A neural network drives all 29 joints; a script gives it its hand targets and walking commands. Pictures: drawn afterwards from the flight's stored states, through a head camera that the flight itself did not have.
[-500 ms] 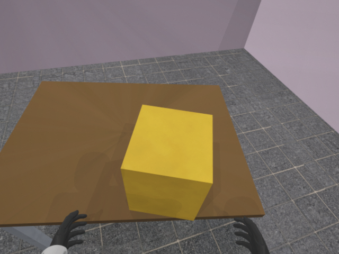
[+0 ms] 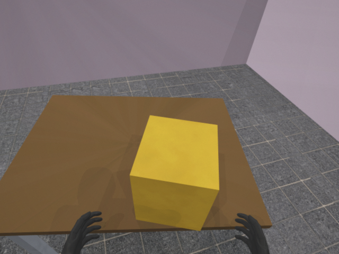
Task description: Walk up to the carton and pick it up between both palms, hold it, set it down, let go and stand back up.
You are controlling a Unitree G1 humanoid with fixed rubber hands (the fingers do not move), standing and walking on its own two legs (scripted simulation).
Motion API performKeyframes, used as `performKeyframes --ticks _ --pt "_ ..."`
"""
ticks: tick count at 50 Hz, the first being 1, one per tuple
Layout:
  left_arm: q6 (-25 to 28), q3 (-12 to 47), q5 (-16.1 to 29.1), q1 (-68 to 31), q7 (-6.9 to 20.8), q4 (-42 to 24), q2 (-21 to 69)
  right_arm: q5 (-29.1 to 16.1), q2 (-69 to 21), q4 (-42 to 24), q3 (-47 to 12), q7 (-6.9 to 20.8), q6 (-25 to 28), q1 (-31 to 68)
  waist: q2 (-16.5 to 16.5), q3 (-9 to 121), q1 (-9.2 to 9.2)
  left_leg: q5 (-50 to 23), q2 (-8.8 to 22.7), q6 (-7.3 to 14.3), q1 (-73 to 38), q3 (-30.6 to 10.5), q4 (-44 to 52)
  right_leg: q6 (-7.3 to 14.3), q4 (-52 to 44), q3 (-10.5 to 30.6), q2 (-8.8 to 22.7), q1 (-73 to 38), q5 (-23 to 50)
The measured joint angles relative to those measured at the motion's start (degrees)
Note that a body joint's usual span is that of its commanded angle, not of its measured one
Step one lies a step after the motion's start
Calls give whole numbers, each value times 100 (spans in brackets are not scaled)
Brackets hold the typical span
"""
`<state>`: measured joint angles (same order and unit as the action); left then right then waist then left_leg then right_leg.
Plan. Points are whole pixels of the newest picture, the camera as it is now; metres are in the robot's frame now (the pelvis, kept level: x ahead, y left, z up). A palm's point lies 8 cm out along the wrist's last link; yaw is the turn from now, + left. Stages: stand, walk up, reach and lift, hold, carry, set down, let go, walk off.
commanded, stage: reach and lift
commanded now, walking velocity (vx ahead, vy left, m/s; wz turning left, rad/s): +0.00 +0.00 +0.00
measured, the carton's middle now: (175, 173) +0.36 -0.01 -0.05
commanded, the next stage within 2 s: none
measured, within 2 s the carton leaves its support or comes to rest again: neither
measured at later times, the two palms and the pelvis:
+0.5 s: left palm (69, 245) +0.16 +0.23 -0.03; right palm (244, 250) +0.16 -0.16 -0.03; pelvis -0.02 +0.01 -0.01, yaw +1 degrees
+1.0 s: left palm (83, 207) +0.22 +0.21 +0.01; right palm (251, 218) +0.21 -0.18 +0.00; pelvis +0.01 +0.00 +0.00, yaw +0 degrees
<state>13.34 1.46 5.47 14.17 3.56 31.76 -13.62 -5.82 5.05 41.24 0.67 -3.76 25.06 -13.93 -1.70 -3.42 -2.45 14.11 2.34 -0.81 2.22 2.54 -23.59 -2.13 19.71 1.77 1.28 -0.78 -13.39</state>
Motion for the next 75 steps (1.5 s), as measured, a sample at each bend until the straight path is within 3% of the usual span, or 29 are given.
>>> performKeyframes --ticks 13,24,36,42,55,63,75 --pt "603 171 364 208 283 -278 -208 135 -588 -548 -107 -373 377 -387 49 -14 4 6 1 3 259 -73 -273 7 322 -35 -13 259 -51" --pt "728 466 629 -208 124 -343 -388 144 -722 -683 25 -468 284 7 -44 -102 1 120 -50 69 522 -106 -650 37 674 -3 7 493 -184" --pt "16 562 565 -500 -165 -855 -133 21 -464 -1084 67 -479 -459 482 112 -44 88 109 -123 140 282 -50 -367 67 275 117 43 215 -99" --pt "-333 360 436 -434 -95 -1275 -45 -103 -326 -1619 -84 -573 -718 319 121 -112 101 93 -116 112 71 -35 -149 -72 27 146 41 3 -40" --pt "-1317 77 417 -513 -9 -2330 -12 -257 -165 -2934 -299 -830 -1411 137 195 -248 118 -79 -15 -22 -74 -74 261 29 -269 114 -64 -85 79" --pt "-1693 -207 487 -1151 98 -2231 -59 -250 -176 -3255 -430 -1020 -1905 451 139 -202 205 -244 -1 -58 -44 -72 451 63 -247 113 -83 48 137" --pt "-2457 -492 385 -2649 -1 -1649 -40 -510 -106 -2852 -366 -1099 -2621 1766 -30 -141 275 -313 1 -17 189 51 414 28 -210 226 -78 331 251"
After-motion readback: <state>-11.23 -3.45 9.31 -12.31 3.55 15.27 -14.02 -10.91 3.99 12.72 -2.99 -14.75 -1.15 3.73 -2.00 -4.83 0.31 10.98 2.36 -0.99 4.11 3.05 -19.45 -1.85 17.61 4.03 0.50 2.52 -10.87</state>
